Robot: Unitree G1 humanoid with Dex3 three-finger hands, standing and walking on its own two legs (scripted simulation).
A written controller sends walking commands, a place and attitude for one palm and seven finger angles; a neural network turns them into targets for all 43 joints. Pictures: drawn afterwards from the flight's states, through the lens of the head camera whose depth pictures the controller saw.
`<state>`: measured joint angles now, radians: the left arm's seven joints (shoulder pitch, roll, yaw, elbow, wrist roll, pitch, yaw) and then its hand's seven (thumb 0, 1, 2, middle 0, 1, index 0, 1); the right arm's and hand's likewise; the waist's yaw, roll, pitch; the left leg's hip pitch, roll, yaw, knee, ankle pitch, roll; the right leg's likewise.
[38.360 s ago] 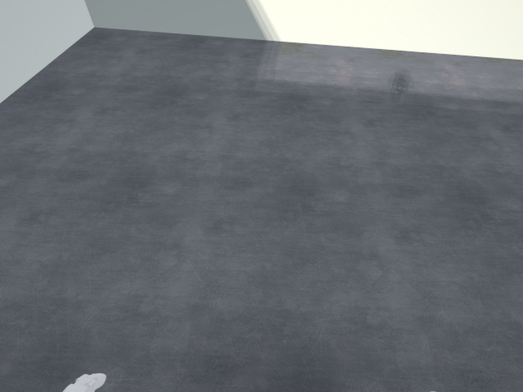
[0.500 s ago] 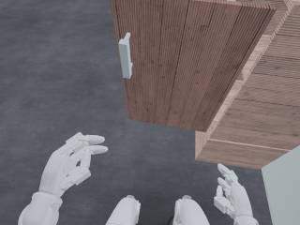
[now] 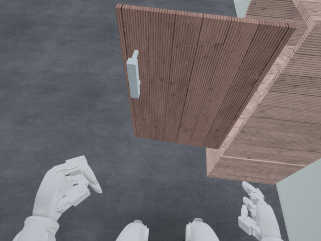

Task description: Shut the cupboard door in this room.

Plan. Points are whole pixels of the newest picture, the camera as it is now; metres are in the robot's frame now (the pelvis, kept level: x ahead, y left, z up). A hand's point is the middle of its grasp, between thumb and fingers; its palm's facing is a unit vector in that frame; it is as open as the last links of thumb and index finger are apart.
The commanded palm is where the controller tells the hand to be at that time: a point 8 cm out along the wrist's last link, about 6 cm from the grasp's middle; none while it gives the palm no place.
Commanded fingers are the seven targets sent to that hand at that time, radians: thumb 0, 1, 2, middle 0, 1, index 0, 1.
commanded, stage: raise the hand and make a fist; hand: left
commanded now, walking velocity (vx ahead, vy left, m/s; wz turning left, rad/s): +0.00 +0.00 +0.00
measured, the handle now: (135, 74) +0.54 +0.12 +0.08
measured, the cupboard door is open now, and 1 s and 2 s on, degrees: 88 88 88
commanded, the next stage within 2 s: bring the fist close to the handle in 0.80 s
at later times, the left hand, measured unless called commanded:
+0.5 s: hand (87, 178) +0.23 +0.17 +0.08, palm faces -0.09 -1.00 -0.05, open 3.1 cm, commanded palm +0.21 +0.23 +0.08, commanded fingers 0.00 0.90 0.90 -1.30 -1.50 -1.30 -1.50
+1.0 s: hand (92, 179) +0.23 +0.16 +0.07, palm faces -0.08 -1.00 -0.05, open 3.1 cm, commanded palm +0.23 +0.21 +0.08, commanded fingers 0.00 0.90 0.90 -1.30 -1.50 -1.30 -1.50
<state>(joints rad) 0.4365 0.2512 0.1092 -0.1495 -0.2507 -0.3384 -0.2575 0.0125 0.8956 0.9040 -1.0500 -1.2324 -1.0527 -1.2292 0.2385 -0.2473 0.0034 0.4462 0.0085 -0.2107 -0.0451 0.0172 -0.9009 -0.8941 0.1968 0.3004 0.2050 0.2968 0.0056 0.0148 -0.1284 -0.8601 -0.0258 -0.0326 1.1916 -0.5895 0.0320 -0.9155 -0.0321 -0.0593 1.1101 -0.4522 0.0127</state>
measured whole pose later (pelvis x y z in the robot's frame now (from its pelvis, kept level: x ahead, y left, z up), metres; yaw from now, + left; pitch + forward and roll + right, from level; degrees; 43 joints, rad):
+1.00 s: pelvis +0.01 -0.02 +0.01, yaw +1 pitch +13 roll -2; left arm 0.35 0.26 0.14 -0.02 -0.29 -0.36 -0.31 0.01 0.89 0.90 -1.30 -1.50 -1.30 -1.50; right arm 0.26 -0.25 0.03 0.48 0.03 -0.21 -0.06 0.02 -0.90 -0.89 0.20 0.30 0.21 0.30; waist 0.00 0.03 -0.13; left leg -0.78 -0.01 -0.05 1.11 -0.56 0.01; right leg -0.84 -0.02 -0.07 1.05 -0.44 -0.01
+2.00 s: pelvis +0.00 -0.03 +0.02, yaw -1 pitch +17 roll +1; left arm -0.56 0.21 0.17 0.81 -0.12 -0.42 -0.10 0.01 0.89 0.90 -1.30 -1.50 -1.30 -1.50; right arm 0.30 -0.24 0.00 0.62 0.00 -0.06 0.00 0.01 -0.90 -0.89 0.20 0.30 0.20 0.30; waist -0.09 0.02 -0.13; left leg -0.81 -0.01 0.00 1.03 -0.51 -0.01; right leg -0.91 -0.01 -0.03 1.01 -0.39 -0.03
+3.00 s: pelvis -0.01 -0.02 +0.00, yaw -1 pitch +23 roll -1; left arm -0.99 0.40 0.24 1.19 -0.09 -0.41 -0.26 0.01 0.89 0.90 -1.30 -1.50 -1.31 -1.50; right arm 0.37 -0.27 0.02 0.64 -0.01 -0.01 0.00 0.01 -0.90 -0.89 0.20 0.30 0.21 0.30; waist -0.18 0.03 -0.10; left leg -1.01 -0.01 -0.01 1.13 -0.52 0.01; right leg -1.08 -0.01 -0.04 1.07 -0.38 -0.01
